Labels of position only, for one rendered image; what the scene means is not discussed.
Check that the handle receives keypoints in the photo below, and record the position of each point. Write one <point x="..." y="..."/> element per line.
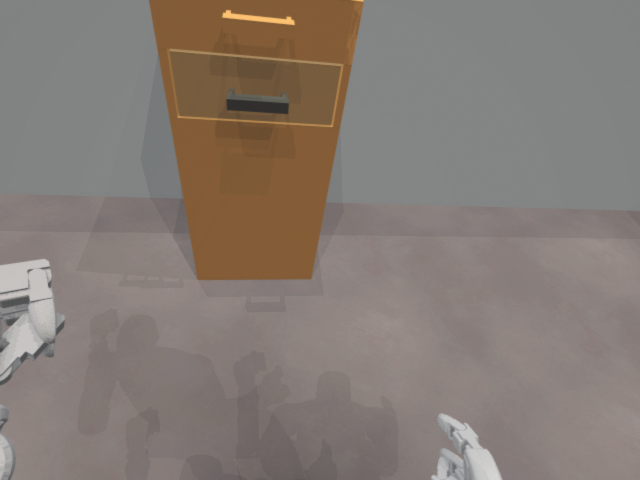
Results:
<point x="258" y="26"/>
<point x="257" y="103"/>

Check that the robot right hand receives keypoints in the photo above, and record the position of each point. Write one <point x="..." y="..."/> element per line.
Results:
<point x="477" y="463"/>

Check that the robot left hand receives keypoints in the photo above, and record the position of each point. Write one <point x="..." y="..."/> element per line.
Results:
<point x="27" y="304"/>

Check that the drawer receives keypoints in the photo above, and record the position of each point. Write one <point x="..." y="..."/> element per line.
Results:
<point x="203" y="79"/>

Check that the cabinet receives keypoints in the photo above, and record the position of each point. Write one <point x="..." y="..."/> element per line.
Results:
<point x="255" y="191"/>

